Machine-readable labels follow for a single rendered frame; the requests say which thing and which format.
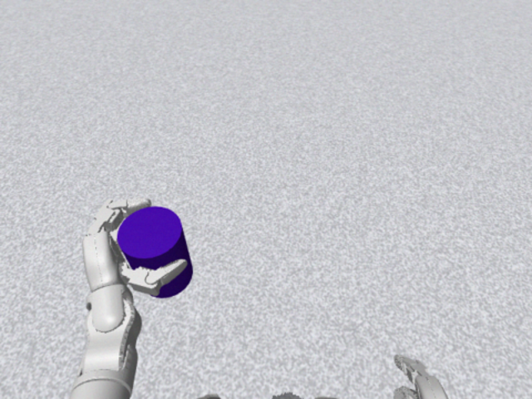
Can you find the left robot arm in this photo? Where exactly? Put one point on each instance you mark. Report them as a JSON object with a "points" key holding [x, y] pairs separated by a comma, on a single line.
{"points": [[107, 369]]}

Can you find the right robot hand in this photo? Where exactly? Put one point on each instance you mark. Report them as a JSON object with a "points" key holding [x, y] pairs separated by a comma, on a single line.
{"points": [[427, 387]]}

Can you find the can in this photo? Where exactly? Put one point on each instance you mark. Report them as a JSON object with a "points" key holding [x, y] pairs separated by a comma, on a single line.
{"points": [[153, 237]]}

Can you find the left robot hand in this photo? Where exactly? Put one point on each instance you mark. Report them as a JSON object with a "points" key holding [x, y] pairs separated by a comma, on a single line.
{"points": [[105, 265]]}

